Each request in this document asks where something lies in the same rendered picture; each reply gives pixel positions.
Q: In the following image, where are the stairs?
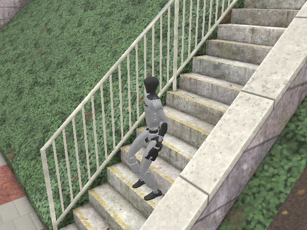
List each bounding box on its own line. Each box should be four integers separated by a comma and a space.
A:
59, 0, 307, 230

